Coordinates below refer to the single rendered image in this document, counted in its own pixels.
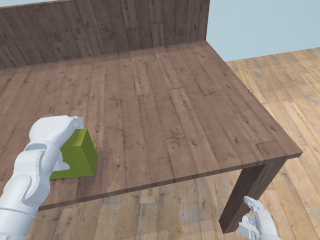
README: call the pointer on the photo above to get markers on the left robot hand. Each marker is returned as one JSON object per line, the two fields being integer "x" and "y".
{"x": 57, "y": 130}

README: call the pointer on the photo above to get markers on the table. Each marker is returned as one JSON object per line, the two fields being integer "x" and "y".
{"x": 159, "y": 103}

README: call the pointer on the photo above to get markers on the left robot forearm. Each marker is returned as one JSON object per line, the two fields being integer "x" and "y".
{"x": 28, "y": 187}

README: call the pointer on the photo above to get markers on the sponge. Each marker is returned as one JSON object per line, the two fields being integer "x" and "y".
{"x": 80, "y": 154}

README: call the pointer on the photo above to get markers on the right robot hand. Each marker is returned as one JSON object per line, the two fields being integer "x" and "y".
{"x": 252, "y": 227}

